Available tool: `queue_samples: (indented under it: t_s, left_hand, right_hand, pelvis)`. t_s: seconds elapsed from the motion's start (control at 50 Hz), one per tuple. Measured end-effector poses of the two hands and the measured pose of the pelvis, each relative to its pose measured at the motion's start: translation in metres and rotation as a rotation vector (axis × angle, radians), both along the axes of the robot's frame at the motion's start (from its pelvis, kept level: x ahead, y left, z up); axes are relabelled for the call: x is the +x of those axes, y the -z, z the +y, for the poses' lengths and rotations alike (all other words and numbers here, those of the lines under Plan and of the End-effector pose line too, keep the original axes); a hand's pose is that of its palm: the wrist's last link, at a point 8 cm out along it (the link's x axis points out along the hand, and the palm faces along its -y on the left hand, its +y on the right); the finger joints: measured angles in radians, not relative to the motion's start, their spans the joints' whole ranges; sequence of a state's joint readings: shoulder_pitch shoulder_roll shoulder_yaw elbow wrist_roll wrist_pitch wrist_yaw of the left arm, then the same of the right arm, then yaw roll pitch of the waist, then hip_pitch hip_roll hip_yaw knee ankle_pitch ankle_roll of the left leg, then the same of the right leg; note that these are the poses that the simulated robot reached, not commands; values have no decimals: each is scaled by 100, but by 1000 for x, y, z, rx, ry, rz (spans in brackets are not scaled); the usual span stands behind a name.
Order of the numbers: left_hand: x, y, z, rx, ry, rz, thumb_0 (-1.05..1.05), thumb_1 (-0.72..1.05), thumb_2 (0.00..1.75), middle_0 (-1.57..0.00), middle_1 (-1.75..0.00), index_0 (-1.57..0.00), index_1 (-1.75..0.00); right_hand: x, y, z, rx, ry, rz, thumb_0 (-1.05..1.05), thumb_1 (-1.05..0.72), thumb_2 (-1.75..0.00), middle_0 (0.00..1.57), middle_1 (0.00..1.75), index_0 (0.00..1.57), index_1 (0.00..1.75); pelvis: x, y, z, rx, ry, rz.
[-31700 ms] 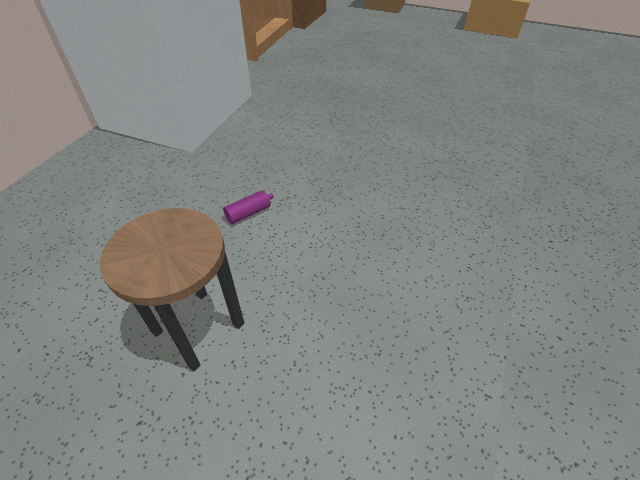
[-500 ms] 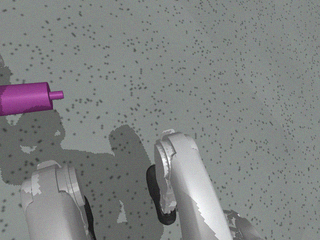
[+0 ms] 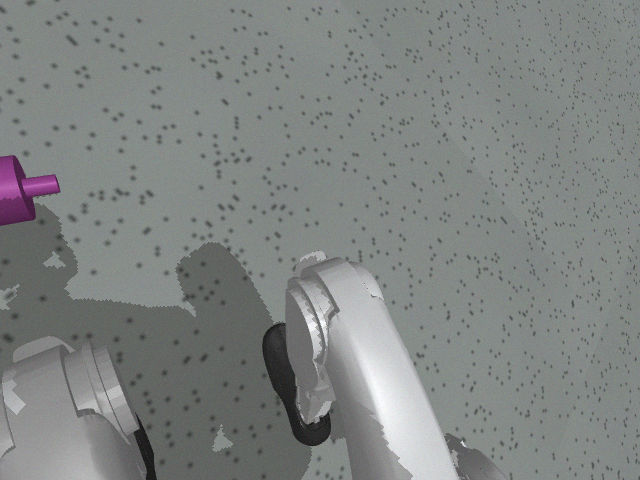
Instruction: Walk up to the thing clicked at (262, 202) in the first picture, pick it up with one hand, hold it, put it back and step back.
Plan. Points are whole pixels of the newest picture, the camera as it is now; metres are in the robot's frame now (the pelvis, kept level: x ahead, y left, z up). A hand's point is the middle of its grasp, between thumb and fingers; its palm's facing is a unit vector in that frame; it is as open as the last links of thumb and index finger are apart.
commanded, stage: rest palm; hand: left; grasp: from above
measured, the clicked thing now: out of the picture +0.50 +0.29 -0.27
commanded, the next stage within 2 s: close in 0.34 s
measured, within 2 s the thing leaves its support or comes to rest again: neither
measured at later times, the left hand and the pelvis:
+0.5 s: hand out of the picture +0.47 +0.31 -0.23, palm faces -0.48 -0.10 -0.87, open 13.5 cm; pelvis +0.00 +0.00 +0.00, yaw -1 degrees
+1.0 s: hand out of the picture +0.48 +0.31 -0.24, palm faces -0.44 -0.09 -0.89, open 11.9 cm; pelvis +0.00 +0.01 -0.01, yaw -2 degrees
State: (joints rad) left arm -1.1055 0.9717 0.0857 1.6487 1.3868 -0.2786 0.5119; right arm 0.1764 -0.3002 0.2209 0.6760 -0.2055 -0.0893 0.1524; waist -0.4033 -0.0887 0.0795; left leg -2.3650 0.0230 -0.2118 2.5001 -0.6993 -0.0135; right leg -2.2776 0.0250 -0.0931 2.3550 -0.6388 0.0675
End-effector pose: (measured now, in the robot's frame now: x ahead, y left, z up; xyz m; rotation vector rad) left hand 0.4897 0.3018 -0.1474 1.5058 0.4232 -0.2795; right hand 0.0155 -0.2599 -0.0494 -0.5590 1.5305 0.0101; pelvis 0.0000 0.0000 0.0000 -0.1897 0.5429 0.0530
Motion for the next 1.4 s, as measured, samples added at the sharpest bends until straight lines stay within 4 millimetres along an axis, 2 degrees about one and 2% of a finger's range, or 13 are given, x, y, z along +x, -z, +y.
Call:
queue_samples:
  t_s: [0.12, 0.26, 0.42, 0.62, 0.8, 1.04, 1.4]
  left_hand:
    - [2, 8, 1, 8, -40, 12, 0, -48, 99, -8, -100, -9, -100]
    - [-2, 16, 12, -1, -89, 38, 0, -48, 101, -9, -101, -9, -101]
    - [-10, 24, 17, -27, -55, 60, 0, -48, 104, -10, -102, -9, -103]
    - [-11, 25, 6, -40, 29, 12, 0, -37, 105, -15, -107, -16, -106]
    - [-8, 29, -1, -6, 9, -2, 0, -28, 98, -18, -107, -21, -104]
    - [-6, 33, 11, 3, -95, 28, 0, -20, 91, -26, -103, -29, -100]
    - [-10, 31, 11, -23, -23, 31, -1, -15, 84, -31, -94, -36, -92]
  right_hand:
    - [12, 3, 3, 24, -33, -30, 0, -90, -90, 20, 30, 21, 30]
    - [19, 4, 3, 33, -61, -37, 0, -90, -90, 20, 30, 21, 30]
    - [14, -1, 0, 10, -79, 8, 0, -90, -90, 20, 30, 21, 30]
    - [12, -8, 4, -5, -97, 9, 0, -89, -90, 20, 30, 21, 30]
    - [17, -4, 13, 34, -120, -39, 0, -89, -90, 20, 30, 21, 30]
    - [13, 0, 11, 66, -121, -32, 0, -90, -90, 20, 30, 21, 30]
    - [12, -5, 9, 38, -127, 10, 0, -90, -90, 20, 30, 20, 30]
  pelvis:
    - [1, 1, 1, -5, 3, -1]
    - [1, 3, 2, -12, 2, -12]
    - [-1, 4, 3, -24, 5, -31]
    - [-1, 4, 5, -36, 12, -45]
    - [-2, 6, 8, -41, 16, -45]
    - [-1, 8, 5, -33, 16, -43]
    - [-1, 4, 4, -42, 19, -53]
